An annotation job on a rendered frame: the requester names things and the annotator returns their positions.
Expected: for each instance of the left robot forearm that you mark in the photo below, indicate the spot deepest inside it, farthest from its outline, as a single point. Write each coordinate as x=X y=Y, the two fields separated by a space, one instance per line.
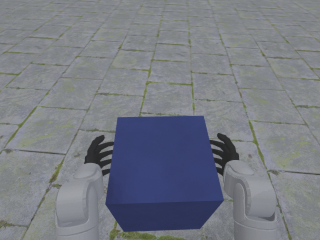
x=76 y=210

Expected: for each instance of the right robot forearm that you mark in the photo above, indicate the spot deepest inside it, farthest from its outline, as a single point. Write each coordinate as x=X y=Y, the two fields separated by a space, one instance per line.
x=254 y=202

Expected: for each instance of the robot left hand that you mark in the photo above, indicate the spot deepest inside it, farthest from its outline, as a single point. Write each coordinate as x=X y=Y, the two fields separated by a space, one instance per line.
x=94 y=155

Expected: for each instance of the carton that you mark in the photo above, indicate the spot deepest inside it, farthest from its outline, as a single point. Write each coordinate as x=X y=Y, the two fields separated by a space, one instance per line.
x=163 y=174

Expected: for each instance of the robot right hand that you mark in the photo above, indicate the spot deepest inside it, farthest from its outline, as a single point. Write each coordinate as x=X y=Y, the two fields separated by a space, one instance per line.
x=228 y=154

